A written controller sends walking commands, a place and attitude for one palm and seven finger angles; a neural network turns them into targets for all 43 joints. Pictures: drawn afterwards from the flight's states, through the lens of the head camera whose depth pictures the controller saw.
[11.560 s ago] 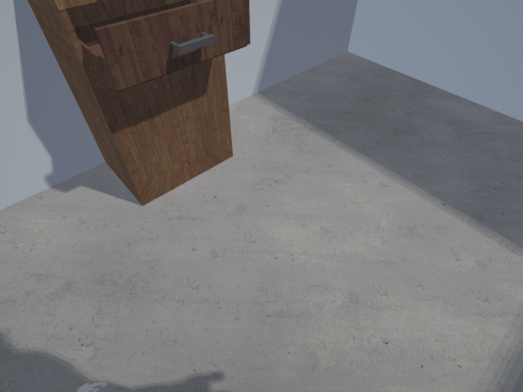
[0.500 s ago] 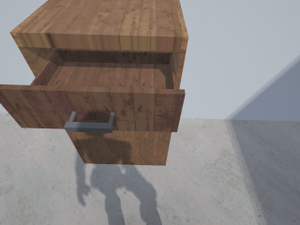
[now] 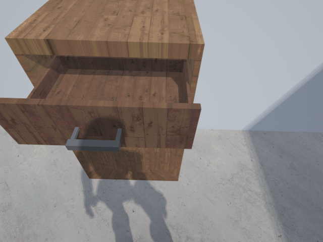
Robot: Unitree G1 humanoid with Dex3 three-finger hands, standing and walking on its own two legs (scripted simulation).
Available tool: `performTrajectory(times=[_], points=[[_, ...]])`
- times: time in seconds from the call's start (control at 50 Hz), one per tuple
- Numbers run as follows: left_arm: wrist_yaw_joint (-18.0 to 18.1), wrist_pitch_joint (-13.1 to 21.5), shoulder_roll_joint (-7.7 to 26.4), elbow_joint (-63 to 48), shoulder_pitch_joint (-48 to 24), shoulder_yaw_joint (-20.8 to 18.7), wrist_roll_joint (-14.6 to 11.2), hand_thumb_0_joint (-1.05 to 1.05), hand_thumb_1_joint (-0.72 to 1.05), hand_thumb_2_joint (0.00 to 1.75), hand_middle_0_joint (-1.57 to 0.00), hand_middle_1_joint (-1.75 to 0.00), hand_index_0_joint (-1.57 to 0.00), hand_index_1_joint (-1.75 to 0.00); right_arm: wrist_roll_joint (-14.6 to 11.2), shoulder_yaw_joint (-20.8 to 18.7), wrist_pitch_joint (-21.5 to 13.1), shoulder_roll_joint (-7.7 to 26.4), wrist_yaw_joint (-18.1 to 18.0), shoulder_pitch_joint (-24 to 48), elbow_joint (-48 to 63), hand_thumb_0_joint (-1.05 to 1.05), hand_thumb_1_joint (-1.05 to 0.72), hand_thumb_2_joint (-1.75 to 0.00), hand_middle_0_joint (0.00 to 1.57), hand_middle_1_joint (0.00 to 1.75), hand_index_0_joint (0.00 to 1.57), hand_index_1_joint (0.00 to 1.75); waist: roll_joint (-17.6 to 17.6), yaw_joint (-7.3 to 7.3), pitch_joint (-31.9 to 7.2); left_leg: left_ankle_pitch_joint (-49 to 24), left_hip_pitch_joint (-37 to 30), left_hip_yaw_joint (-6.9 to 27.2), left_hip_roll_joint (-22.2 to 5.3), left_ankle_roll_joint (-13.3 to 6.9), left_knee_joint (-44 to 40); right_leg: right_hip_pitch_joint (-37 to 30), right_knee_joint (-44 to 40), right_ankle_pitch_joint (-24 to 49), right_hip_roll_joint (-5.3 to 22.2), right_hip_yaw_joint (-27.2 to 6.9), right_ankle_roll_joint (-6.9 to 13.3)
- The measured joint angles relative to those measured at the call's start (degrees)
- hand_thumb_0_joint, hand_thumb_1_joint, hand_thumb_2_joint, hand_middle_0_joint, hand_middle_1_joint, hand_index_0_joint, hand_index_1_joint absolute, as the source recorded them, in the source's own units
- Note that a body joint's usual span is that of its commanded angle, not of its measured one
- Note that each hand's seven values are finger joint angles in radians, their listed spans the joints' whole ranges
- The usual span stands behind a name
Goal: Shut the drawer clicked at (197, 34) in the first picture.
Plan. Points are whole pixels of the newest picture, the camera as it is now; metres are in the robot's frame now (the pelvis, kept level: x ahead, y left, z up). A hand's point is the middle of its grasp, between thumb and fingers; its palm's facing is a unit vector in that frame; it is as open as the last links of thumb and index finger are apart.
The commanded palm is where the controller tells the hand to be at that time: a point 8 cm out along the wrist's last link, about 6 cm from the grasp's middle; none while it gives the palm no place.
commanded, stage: raise the hand and make a fist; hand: left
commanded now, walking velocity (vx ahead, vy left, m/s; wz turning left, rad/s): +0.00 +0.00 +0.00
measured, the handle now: (95, 138) +0.36 +0.20 +0.05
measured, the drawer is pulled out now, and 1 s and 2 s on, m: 0.22 0.22 0.22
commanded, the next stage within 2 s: bring the fist close to the handle in 1.98 s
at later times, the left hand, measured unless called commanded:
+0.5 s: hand out of the picture +0.13 +0.12 -0.04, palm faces +0.02 -1.00 +0.01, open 5.9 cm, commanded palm +0.11 +0.20 -0.01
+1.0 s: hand (83, 213) +0.17 +0.17 +0.06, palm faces +0.16 -0.98 -0.12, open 3.5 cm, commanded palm +0.11 +0.21 +0.06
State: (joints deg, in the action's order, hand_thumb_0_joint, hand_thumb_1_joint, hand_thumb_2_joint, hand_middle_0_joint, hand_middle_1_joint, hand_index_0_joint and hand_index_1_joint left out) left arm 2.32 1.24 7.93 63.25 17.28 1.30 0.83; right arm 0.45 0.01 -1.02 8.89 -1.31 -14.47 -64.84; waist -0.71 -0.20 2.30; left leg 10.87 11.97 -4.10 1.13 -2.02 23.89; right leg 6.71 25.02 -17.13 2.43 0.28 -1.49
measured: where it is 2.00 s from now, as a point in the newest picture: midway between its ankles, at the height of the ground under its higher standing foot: outside the picture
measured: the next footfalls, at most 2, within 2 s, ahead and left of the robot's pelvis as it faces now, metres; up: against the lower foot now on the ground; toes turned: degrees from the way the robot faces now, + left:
none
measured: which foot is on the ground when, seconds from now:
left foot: down 0.00-1.00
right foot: down 0.00-1.00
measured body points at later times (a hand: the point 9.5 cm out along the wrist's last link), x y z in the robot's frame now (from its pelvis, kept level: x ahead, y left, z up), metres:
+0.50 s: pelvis -0.03 -0.04 -0.05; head -0.01 -0.03 +0.40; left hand +0.12 +0.18 -0.03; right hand +0.21 -0.28 -0.08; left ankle +0.02 +0.10 -0.74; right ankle -0.04 -0.13 -0.74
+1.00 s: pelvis -0.01 -0.05 -0.04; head -0.01 -0.07 +0.41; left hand +0.15 +0.22 +0.07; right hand +0.12 -0.30 -0.13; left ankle +0.02 +0.10 -0.74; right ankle -0.04 -0.13 -0.74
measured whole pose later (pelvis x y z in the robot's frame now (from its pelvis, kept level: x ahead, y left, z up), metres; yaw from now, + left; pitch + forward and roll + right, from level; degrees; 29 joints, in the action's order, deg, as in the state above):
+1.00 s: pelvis -0.01 -0.05 -0.04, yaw +1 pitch +5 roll +1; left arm -11.7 14.4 14.1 -11.3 32.9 -16.2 -18.0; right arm -3.3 -1.8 -10.8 13.4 -4.4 -19.0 -35.0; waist 1.8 -0.7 -6.4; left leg 20.3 30.9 -0.8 -2.7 1.9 46.5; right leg 25.2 48.4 -28.1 -0.9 2.9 2.2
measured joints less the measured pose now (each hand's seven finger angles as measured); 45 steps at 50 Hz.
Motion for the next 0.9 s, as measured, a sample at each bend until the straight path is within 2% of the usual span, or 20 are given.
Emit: performTrajectory(times=[0.1,0.12,0.14,0.2,0.24,0.28,0.32,0.36,0.4,0.42,0.46,0.54,0.58,0.62,0.68,0.7,0.74,0.8,0.86,0.9], points=[[0.35,0.24,0.07,0.14,0.05,0.03,0.28,0.0,0.91,0.9,-0.2,-0.3,-0.2,-0.3,-0.05,0.09,0.08,0.52,0.06,0.54,0.46,0.01,-0.92,-0.9,0.2,0.29,0.2,0.3,0.26,0.03,-0.16,0.41,0.27,0.27,-0.32,0.09,0.68,-0.45,-0.61,0.06,-0.3,0.28,-0.01],[0.73,-3.92,0.37,-9.16,3.03,-0.57,-1.67,0.01,0.92,0.89,-0.2,-0.3,-0.2,-0.3,-0.68,0.27,-0.18,0.73,-0.04,-0.48,3.33,0.02,-0.92,-0.9,0.2,0.3,0.2,0.3,0.22,-0.2,-0.03,0.87,0.92,0.5,-0.41,0.13,1.69,-0.05,-0.04,-0.12,-0.39,0.52,0.04],[1.69,-6.51,1.33,-20.58,6.76,-1.48,-3.1,0.02,0.94,0.89,-0.21,-0.3,-0.21,-0.3,-1.21,0.62,-2.51,0.81,-0.74,-2.03,6.3,0.02,-0.92,-0.9,0.2,0.3,0.2,0.3,-0.26,0.26,-0.07,1.13,0.99,0.29,-0.25,0.19,1.99,0.68,1.44,-0.69,-0.21,0.36,0.42],[5.72,-2.76,4.08,-43.53,12.3,-1.75,-6.02,0.04,0.96,0.89,-0.22,-0.32,-0.22,-0.32,-2.37,0.53,-9.84,1.72,-1.94,-4.48,11.81,0.02,-0.92,-0.9,0.2,0.3,0.2,0.3,-0.59,0.46,-2.62,1.67,2.25,0.4,0.71,0.37,3.28,2.94,5.62,-3.22,0.88,0.72,1.05],[6.12,-0.22,3.92,-53.17,11.4,-1.61,-7.38,0.04,0.96,0.89,-0.24,-0.34,-0.24,-0.34,-2.49,0.27,-12.41,3.33,-2.02,-4.03,15.51,0.02,-0.91,-0.9,0.2,0.3,0.2,0.3,1.17,-0.59,-3.99,2.56,4.17,1.46,0.79,0.25,5.95,3.77,7.02,-4.07,0.99,1.83,0.37],[4.8,4.73,2.68,-58.82,9.14,-1.77,-7.76,0.03,0.95,0.89,-0.26,-0.36,-0.26,-0.37,-1.95,-0.26,-13.78,4.69,-1.58,-2.15,18.88,0.02,-0.91,-0.9,0.2,0.3,0.2,0.3,2.87,-1.75,-5.69,3.62,7.14,2.13,0.46,0.31,9.1,6.06,9.17,-4.73,0.71,2.48,0.35],[1.05,11.33,0.91,-61.53,7.33,-2.12,-8.87,0.02,0.94,0.9,-0.28,-0.39,-0.28,-0.4,-1.37,-0.87,-13.99,5.05,-0.63,0.3,22.15,0.02,-0.91,-0.9,0.2,0.3,0.2,0.3,3.26,-2.23,-7.88,4.86,11.47,1.97,-0.14,0.65,12.83,10.6,13.11,-5.99,0.28,2.22,0.72],[-5.12,18.31,-0.83,-62.0,6.79,-2.43,-10.47,0.02,0.94,0.9,-0.32,-0.43,-0.31,-0.43,-1.16,-1.55,-13.39,4.54,0.52,2.82,25.12,0.02,-0.91,-0.9,0.2,0.3,0.2,0.3,2.26,-2.08,-9.38,6.29,15.91,1.5,-0.95,1.21,16.85,15.59,17.82,-7.64,-0.31,1.61,1.28],[-11.68,23.52,-1.73,-61.03,7.74,-2.71,-11.56,0.01,0.93,0.9,-0.35,-0.47,-0.35,-0.47,-1.16,-2.08,-12.19,4.07,1.55,4.7,28.4,0.02,-0.9,-0.9,0.2,0.3,0.2,0.3,0.65,-1.67,-9.61,7.62,19.5,1.37,-1.71,1.74,20.61,19.51,22.11,-9.23,-0.91,1.35,1.9],[-14.01,24.49,-1.68,-60.6,8.78,-2.94,-11.53,0.01,0.92,0.89,-0.37,-0.49,-0.37,-0.49,-1.23,-2.28,-11.46,3.98,1.77,5.3,30.19,0.02,-0.9,-0.9,0.2,0.3,0.2,0.3,-0.19,-1.33,-9.48,8.24,21.08,1.45,-2.01,2.01,22.37,21.19,24.1,-10.01,-1.16,1.38,2.24],[-16.13,23.46,-0.65,-60.62,11.72,-3.59,-11.12,0.0,0.91,0.89,-0.41,-0.53,-0.41,-0.53,-1.41,-2.65,-9.83,4.16,1.64,6.07,33.52,0.02,-0.9,-0.9,0.2,0.3,0.2,0.3,-1.52,-0.4,-8.82,9.3,23.57,1.92,-2.49,2.67,25.43,23.63,27.39,-11.4,-1.57,1.76,2.91],[-13.26,20.42,2.67,-63.92,18.6,-6.49,-11.6,0.01,0.9,0.89,-0.5,-0.61,-0.5,-0.62,-1.56,-3.48,-7.98,4.81,0.37,6.12,37.54,0.02,-0.9,-0.9,0.2,0.3,0.2,0.3,-1.3,1.72,-7.94,10.86,26.85,4.16,-3.28,3.65,29.96,25.73,30.94,-13.17,-2.49,3.86,4.18],[-11.12,22.02,4.06,-67.0,20.74,-8.71,-12.57,0.02,0.9,0.89,-0.54,-0.66,-0.54,-0.66,-1.49,-3.36,-8.28,4.92,-0.4,5.44,37.65,0.01,-0.9,-0.9,0.2,0.3,0.2,0.3,-0.29,2.68,-8.49,11.44,28.35,5.58,-3.58,3.97,31.76,26.38,31.85,-13.71,-2.94,5.19,4.62],[-10.85,25.63,4.76,-69.67,20.55,-10.56,-14.21,0.02,0.9,0.9,-0.58,-0.7,-0.57,-0.7,-1.58,-2.67,-9.31,5.03,-0.99,4.91,36.58,0.01,-0.9,-0.9,0.2,0.3,0.2,0.3,1.13,3.2,-8.99,11.9,29.7,7.0,-3.73,4.14,33.42,26.86,32.63,-14.15,-3.28,6.52,4.97],[-14.79,29.72,4.79,-71.35,15.46,-10.92,-17.03,0.02,0.9,0.9,-0.63,-0.76,-0.63,-0.77,-2.16,-0.73,-11.22,5.14,-1.66,4.7,34.02,0.01,-0.9,-0.9,0.2,0.3,0.2,0.3,3.59,3.05,-8.55,12.24,30.66,8.55,-3.79,3.78,35.09,26.88,33.3,-14.4,-3.62,7.99,5.22],[-16.77,29.55,4.84,-71.2,13.07,-10.38,-17.6,0.02,0.9,0.9,-0.65,-0.79,-0.65,-0.79,-2.42,-0.02,-11.6,5.02,-1.88,4.58,33.24,0.02,-0.9,-0.9,0.2,0.3,0.2,0.3,4.26,2.78,-8.27,12.21,30.62,8.74,-3.82,3.6,35.16,26.75,33.25,-14.3,-3.7,8.16,5.24],[-20.62,26.2,5.41,-69.99,8.59,-8.87,-17.88,0.01,0.9,0.9,-0.69,-0.83,-0.69,-0.83,-2.94,1.25,-11.72,4.45,-2.38,3.85,32.15,0.02,-0.9,-0.9,0.2,0.3,0.2,0.3,4.98,2.04,-8.03,11.76,29.98,8.42,-3.86,3.26,34.26,26.43,32.64,-13.84,-3.72,7.85,5.13],[-23.9,16.47,7.01,-66.68,4.66,-7.79,-17.5,0.01,0.9,0.9,-0.75,-0.89,-0.75,-0.9,-3.69,2.45,-10.56,3.36,-3.06,1.94,31.36,0.02,-0.9,-0.9,0.2,0.3,0.2,0.3,4.7,0.37,-8.2,10.64,27.41,6.61,-3.77,2.83,30.81,25.26,30.67,-12.81,-3.45,6.06,4.69],[-21.36,8.4,7.24,-66.37,5.96,-9.71,-18.56,0.01,0.9,0.9,-0.81,-0.96,-0.81,-0.96,-3.84,2.07,-9.15,2.76,-3.74,-0.41,31.29,0.02,-0.9,-0.9,0.21,0.3,0.2,0.3,3.99,-1.35,-8.38,9.58,23.62,4.66,-3.78,3.22,26.67,22.86,27.88,-11.82,-3.35,4.06,4.5],[-17.8,7.22,6.49,-68.31,8.75,-12.39,-19.54,0.01,0.9,0.9,-0.85,-1.0,-0.85,-1.0,-3.86,1.01,-8.77,2.73,-3.9,-1.95,31.05,0.02,-0.9,-0.9,0.21,0.3,0.2,0.3,3.38,-1.75,-8.51,9.23,21.38,3.7,-3.93,3.71,24.58,21.19,26.15,-11.35,-3.46,3.05,4.47]])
